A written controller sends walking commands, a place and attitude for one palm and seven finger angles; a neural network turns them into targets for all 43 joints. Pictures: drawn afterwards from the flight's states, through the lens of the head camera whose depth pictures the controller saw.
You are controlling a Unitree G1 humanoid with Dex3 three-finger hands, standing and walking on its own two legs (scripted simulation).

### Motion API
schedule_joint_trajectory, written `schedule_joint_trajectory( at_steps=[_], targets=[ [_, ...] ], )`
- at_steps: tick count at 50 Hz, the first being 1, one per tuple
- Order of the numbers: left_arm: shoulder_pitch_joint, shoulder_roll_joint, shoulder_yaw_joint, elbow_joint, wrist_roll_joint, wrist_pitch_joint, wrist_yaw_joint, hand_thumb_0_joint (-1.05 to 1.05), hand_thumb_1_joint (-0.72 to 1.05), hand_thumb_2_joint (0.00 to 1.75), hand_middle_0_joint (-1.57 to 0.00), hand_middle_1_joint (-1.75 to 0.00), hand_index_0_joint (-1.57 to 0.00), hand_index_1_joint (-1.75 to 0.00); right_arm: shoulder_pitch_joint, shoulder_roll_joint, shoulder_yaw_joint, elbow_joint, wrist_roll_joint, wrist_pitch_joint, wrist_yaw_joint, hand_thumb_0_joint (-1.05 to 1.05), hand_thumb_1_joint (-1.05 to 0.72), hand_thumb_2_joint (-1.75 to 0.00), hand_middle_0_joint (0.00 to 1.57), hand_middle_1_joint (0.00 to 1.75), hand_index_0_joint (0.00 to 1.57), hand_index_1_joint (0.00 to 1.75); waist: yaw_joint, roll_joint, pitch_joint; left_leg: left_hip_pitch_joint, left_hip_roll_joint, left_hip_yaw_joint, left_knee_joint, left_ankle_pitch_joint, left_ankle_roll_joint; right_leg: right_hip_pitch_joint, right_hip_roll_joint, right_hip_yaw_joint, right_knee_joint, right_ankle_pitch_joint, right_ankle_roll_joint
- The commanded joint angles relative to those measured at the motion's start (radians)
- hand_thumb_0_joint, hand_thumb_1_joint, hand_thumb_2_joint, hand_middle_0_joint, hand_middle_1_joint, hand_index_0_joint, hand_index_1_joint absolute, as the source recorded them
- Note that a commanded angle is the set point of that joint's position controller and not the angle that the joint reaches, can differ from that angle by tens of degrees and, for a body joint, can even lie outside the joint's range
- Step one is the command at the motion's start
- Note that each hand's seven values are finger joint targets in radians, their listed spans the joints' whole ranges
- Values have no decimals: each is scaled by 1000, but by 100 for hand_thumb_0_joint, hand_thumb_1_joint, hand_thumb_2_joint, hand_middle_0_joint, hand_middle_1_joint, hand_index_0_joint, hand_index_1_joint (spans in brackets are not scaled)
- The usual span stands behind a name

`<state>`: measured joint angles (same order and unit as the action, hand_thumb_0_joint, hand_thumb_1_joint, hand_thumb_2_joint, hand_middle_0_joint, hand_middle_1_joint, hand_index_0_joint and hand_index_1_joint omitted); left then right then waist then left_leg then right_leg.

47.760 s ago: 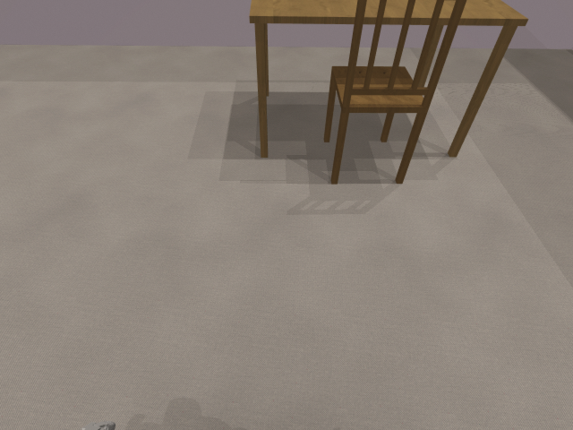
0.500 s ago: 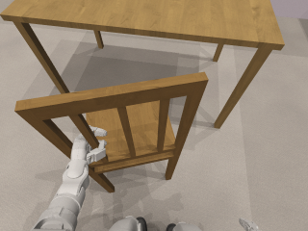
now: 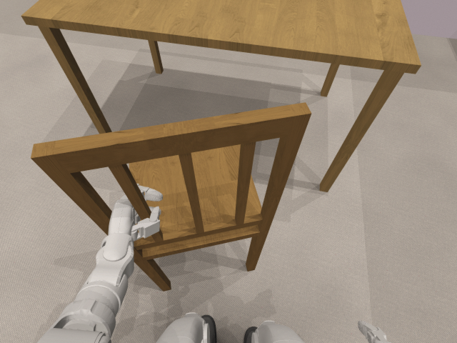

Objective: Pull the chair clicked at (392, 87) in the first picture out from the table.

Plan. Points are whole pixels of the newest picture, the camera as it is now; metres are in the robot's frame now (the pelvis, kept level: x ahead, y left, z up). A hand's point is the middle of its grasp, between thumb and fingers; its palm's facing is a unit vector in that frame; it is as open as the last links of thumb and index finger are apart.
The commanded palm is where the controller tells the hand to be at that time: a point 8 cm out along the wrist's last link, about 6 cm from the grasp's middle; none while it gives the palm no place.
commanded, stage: step backward, pulling the chair out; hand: left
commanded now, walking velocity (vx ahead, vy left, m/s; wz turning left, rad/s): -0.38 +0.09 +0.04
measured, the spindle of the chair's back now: (193, 198) +0.38 +0.08 -0.04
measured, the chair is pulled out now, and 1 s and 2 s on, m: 0.31 0.41 0.68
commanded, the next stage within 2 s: stop walking, hand still on the chair in 1.70 s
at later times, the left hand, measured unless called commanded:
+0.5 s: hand (143, 231) +0.32 +0.18 -0.06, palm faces +0.00 -0.99 -0.17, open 5.2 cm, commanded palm +0.29 +0.23 -0.05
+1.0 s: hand (134, 271) +0.24 +0.18 -0.06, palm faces +0.06 -0.98 -0.18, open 5.2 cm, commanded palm +0.21 +0.23 -0.05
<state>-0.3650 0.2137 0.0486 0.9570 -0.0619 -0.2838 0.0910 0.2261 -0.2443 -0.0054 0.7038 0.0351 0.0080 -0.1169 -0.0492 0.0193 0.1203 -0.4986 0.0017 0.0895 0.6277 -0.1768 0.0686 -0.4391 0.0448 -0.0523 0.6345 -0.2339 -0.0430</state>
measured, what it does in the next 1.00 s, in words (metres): walks backwards: left foot, then right foot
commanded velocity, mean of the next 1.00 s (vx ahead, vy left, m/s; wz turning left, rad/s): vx -0.38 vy -0.06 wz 0.05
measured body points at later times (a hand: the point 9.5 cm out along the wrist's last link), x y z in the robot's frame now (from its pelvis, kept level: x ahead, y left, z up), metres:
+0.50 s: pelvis -0.03 +0.03 +0.01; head +0.06 +0.04 +0.45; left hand +0.31 +0.23 -0.04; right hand +0.09 -0.20 -0.12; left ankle +0.00 +0.16 -0.72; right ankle +0.02 -0.09 -0.72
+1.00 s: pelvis -0.11 +0.01 +0.01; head -0.01 +0.03 +0.45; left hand +0.23 +0.23 -0.04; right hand +0.00 -0.23 -0.12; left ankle -0.05 +0.15 -0.72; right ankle -0.09 -0.12 -0.72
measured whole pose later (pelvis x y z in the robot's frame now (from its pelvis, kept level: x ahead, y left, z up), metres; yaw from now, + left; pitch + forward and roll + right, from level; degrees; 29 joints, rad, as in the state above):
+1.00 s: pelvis -0.11 +0.01 +0.01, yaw -1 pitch +3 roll -4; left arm -0.36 0.23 0.08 0.83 -0.03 -0.24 0.08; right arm 0.16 -0.19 -0.02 0.73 0.00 0.01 -0.07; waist -0.02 0.02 0.18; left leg -0.44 0.10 -0.05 0.63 -0.24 -0.04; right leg -0.31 0.04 -0.02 0.51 -0.23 0.02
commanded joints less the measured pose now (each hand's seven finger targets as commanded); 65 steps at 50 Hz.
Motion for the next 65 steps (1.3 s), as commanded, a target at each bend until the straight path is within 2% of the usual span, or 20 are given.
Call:
schedule_joint_trajectory(
  at_steps=[1,7,12,14,19,23,29,32,35,37,39,44,49,51,53,56,58,60,62,65],
  targets=[
    [-266,211,23,-162,47,-68,38,0,90,90,-50,-145,-50,-145,38,-152,-60,-90,9,-38,-4,0,-90,-90,20,30,20,30,0,-122,-325,128,45,-173,109,-248,-58,84,-351,449,-354,-190,-54],
    [-239,206,31,-169,55,-20,28,0,90,90,-50,-145,-50,-145,1,-153,-43,-54,1,-36,1,0,-90,-90,20,30,20,30,13,-70,-342,78,30,-216,87,-234,-83,302,-362,260,-198,501,-77],
    [-205,134,-10,-246,51,-18,7,0,90,90,-50,-145,-50,-145,15,-157,-66,-90,-6,-1,-1,0,-90,-90,20,30,20,30,18,-65,-396,207,191,-248,-157,310,-12,294,-142,116,-97,348,73],
    [-234,100,-36,-309,65,-20,-3,0,90,90,-50,-145,-50,-145,-20,-134,-59,-110,-25,11,0,0,-90,-90,20,30,20,30,16,116,-426,206,241,-292,-166,447,3,292,-122,87,10,286,49],
    [-171,87,-15,-359,72,-16,-11,0,90,90,-50,-145,-50,-145,-17,-121,-69,-109,-48,4,24,0,-90,-90,20,30,20,30,13,153,-379,273,318,-327,-136,615,36,174,-87,72,39,-10,30],
    [-187,125,15,-348,90,-28,-8,0,90,90,-50,-145,-50,-145,7,-122,-74,-76,-54,-13,30,0,-90,-90,20,30,20,30,-7,161,-383,310,280,-277,-56,672,6,209,-97,83,-62,231,27],
    [-126,213,72,-312,70,-35,14,0,90,90,-50,-145,-50,-145,-26,-101,-73,-84,-22,-18,2,0,-90,-90,20,30,20,30,3,-105,-442,117,29,-123,182,-261,-101,280,-339,278,-237,471,-47],
    [-126,209,73,-285,73,0,23,0,90,90,-50,-145,-50,-145,-55,-110,-53,-71,-24,-24,-3,0,-90,-90,20,30,20,30,20,-125,-398,78,18,-188,241,-329,-93,258,-372,245,-251,374,-87],
    [-140,148,29,-298,56,5,17,0,90,90,-50,-145,-50,-145,-29,-117,-38,-66,-16,-26,-10,0,-90,-90,20,30,20,30,1,-147,-386,187,62,-161,-108,-127,-74,247,-267,124,-169,300,-8],
    [-160,129,6,-330,46,-4,16,0,90,90,-50,-145,-50,-145,-48,-166,-61,-95,-17,-15,-14,0,-90,-90,20,30,20,30,13,70,-332,186,245,-336,-231,178,25,180,-108,48,-36,106,67],
    [-211,108,-15,-381,56,-7,6,0,90,90,-50,-145,-50,-145,-72,-122,-51,-107,-37,3,3,0,-90,-90,20,30,20,30,21,263,-337,106,343,-422,-273,234,83,184,-80,60,172,-157,47],
    [-225,98,-11,-346,76,-17,0,0,90,90,-50,-145,-50,-145,18,-129,-76,-61,-40,-27,32,0,-90,-90,20,30,20,30,-2,178,-389,461,310,-341,-42,799,48,127,-76,77,-107,2,36],
    [-212,204,73,-306,81,-36,4,0,90,90,-50,-145,-50,-145,26,-138,-91,-62,-26,-22,30,0,-90,-90,20,30,20,30,-7,68,-498,354,196,-182,29,570,-45,346,-149,111,-152,572,25],
    [-190,241,94,-306,69,-41,6,0,90,90,-50,-145,-50,-145,-25,-119,-83,-94,-13,-16,12,0,-90,-90,20,30,20,30,2,-61,-479,179,81,-121,127,18,-97,385,-298,229,-164,691,-37],
    [-117,259,108,-269,64,-14,17,0,90,90,-50,-145,-50,-145,-70,-120,-68,-99,-15,-9,0,0,-90,-90,20,30,20,30,31,-70,-420,83,30,-169,253,-294,-103,314,-403,291,-214,601,-99],
    [-107,213,98,-282,59,13,19,0,90,90,-50,-145,-50,-145,-72,-118,-42,-89,-19,-19,-6,0,-90,-90,20,30,20,30,26,-140,-400,93,48,-203,106,-245,-95,339,-352,199,-151,603,-72],
    [-109,193,78,-300,47,19,20,0,90,90,-50,-145,-50,-145,-46,-140,-46,-84,-17,-17,-16,0,-90,-90,20,30,20,30,14,-140,-383,182,100,-207,-135,10,-70,297,-261,122,-100,459,-10],
    [-151,129,30,-345,40,5,9,0,90,90,-50,-145,-50,-145,-44,-155,-62,-107,-20,-7,-8,0,-90,-90,20,30,20,30,21,5,-371,225,247,-318,-190,353,14,236,-99,60,-20,195,60],
    [-207,126,14,-409,55,2,-1,0,90,90,-50,-145,-50,-145,-66,-126,-54,-106,-42,-4,10,0,-90,-90,20,30,20,30,20,281,-385,262,328,-414,-214,506,75,144,-82,66,140,-146,52],
    [-200,100,8,-369,53,4,3,0,90,90,-50,-145,-50,-145,1,-128,-71,-73,-45,-25,34,0,-90,-90,20,30,20,30,10,225,-376,426,339,-393,-123,745,94,44,-63,71,105,-225,42]
  ],
)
